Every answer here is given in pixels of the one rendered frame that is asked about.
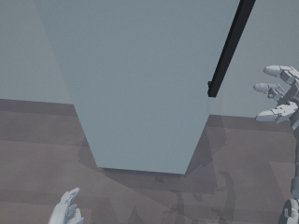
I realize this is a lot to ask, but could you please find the handle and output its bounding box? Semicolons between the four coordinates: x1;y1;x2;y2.
207;0;256;98

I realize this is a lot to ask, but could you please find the fridge door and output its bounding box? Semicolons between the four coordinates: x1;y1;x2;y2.
34;0;257;175

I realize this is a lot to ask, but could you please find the robot right upper arm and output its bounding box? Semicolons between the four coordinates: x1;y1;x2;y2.
278;198;299;224

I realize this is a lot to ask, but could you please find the left robot hand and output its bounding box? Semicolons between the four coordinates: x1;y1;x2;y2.
48;188;84;224

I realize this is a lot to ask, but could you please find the right robot hand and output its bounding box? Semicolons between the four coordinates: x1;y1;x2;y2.
253;65;299;123

